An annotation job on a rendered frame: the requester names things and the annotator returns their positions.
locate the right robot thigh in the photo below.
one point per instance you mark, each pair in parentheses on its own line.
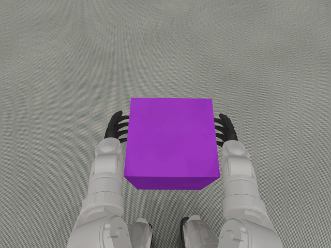
(198,234)

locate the robot left hand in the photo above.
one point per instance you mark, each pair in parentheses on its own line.
(113,127)

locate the robot right shin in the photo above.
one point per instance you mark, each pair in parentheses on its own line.
(194,217)

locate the robot right hand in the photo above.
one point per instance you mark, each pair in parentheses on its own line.
(227,129)

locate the right robot upper arm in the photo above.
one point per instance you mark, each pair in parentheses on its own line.
(241,233)

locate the carton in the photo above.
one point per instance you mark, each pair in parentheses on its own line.
(171,144)

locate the left robot upper arm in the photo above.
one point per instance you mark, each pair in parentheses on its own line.
(109,231)

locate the left robot forearm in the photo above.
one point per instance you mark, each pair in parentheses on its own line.
(104,194)

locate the right robot forearm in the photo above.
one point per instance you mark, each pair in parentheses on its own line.
(241,195)

